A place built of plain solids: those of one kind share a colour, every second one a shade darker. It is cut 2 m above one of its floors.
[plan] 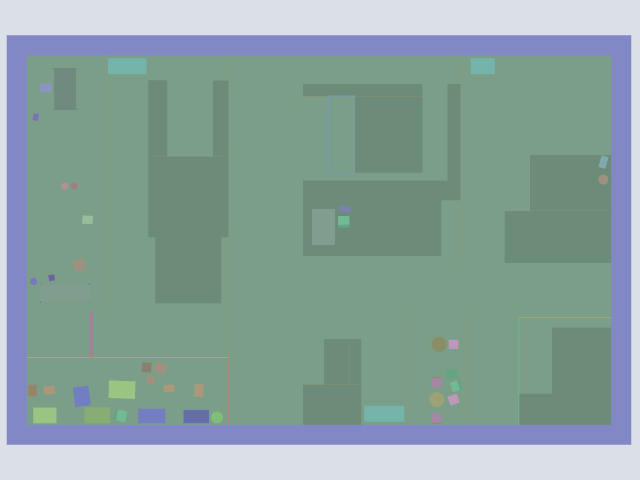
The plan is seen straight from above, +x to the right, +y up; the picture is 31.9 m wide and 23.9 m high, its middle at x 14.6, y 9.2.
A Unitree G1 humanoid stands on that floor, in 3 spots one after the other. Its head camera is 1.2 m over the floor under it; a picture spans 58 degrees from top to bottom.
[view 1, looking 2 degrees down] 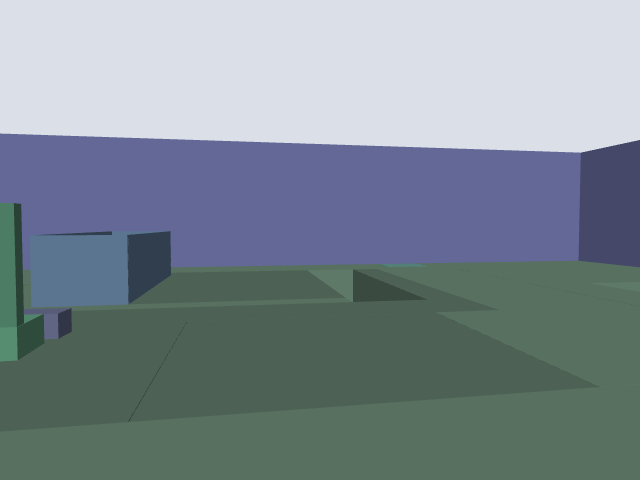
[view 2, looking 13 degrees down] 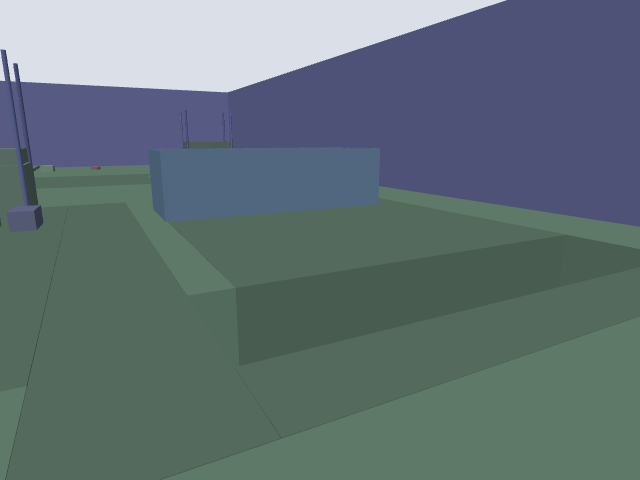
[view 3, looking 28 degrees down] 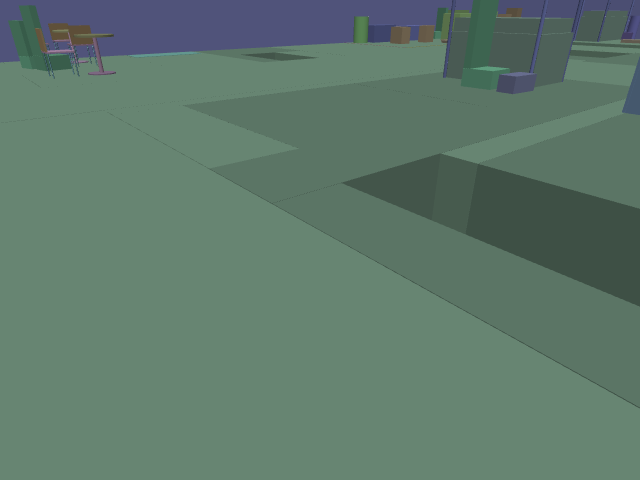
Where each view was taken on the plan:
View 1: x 18.05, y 5.64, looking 80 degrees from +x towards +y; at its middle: wall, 12.97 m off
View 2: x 23.05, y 11.56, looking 152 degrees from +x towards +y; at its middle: floor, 5.33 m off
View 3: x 23.10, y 14.54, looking -129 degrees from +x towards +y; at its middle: floor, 2.56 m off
